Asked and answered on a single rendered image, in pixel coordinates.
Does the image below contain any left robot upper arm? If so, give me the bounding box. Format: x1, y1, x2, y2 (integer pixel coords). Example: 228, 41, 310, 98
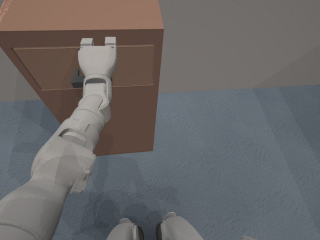
0, 136, 96, 240

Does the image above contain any drawer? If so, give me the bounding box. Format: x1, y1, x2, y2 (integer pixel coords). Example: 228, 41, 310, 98
13, 44, 154, 90

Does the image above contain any handle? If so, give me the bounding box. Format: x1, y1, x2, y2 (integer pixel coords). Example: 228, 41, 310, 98
71, 69, 113, 88

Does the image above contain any left robot forearm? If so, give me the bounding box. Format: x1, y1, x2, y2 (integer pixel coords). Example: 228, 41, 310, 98
30, 74, 112, 177

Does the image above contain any robot left shin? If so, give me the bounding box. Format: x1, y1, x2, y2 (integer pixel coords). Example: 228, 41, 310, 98
119, 218, 139, 240

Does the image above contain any robot right shin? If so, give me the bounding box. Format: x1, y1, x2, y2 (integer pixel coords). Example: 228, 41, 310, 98
162, 212, 176, 240

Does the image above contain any robot shin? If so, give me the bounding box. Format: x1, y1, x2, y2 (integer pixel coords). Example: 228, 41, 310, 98
119, 218, 139, 240
162, 212, 176, 240

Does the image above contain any left robot hand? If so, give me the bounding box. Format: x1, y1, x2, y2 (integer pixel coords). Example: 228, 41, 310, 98
78, 37, 118, 79

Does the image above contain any cabinet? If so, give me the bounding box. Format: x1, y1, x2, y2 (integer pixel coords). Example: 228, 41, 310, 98
0, 0, 164, 156

